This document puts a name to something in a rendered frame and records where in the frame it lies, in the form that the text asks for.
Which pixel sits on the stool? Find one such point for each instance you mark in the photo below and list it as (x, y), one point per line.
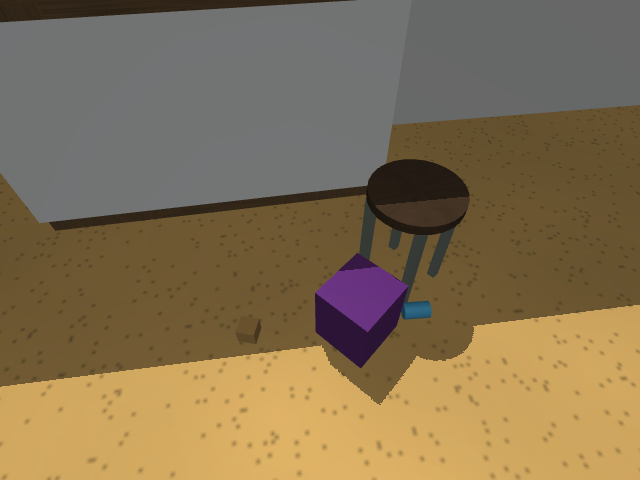
(416, 197)

